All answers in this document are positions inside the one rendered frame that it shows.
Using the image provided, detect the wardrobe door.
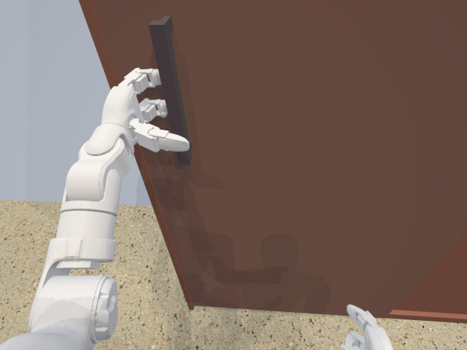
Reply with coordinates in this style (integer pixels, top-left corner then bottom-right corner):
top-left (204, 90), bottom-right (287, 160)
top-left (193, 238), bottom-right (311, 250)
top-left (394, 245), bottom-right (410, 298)
top-left (93, 0), bottom-right (467, 319)
top-left (393, 230), bottom-right (467, 314)

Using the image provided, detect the robot right hand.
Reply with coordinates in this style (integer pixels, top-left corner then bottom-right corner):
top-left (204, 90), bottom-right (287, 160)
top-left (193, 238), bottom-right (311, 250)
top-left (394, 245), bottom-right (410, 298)
top-left (341, 304), bottom-right (394, 350)

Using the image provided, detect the handle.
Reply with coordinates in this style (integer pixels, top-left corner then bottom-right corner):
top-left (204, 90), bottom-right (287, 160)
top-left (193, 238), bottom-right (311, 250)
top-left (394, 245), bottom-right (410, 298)
top-left (148, 15), bottom-right (193, 165)

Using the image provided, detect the left robot forearm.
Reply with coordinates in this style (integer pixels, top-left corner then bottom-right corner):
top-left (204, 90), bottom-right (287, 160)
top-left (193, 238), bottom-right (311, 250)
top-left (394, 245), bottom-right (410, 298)
top-left (28, 124), bottom-right (134, 333)

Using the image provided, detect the robot left hand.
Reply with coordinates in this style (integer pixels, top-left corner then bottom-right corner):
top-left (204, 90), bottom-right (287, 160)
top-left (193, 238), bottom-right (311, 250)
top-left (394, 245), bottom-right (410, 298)
top-left (101, 68), bottom-right (190, 152)

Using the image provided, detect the robot left upper arm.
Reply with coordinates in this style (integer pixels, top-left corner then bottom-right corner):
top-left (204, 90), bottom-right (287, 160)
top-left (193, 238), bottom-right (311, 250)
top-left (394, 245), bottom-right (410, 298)
top-left (0, 275), bottom-right (118, 350)

